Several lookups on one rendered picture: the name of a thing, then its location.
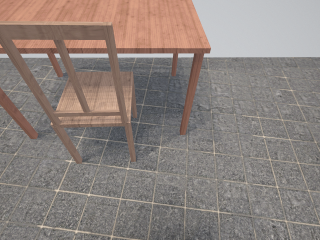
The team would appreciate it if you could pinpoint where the table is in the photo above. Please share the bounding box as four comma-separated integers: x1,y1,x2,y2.
0,0,211,139

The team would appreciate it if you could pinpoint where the chair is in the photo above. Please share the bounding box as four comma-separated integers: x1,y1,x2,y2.
0,21,137,164

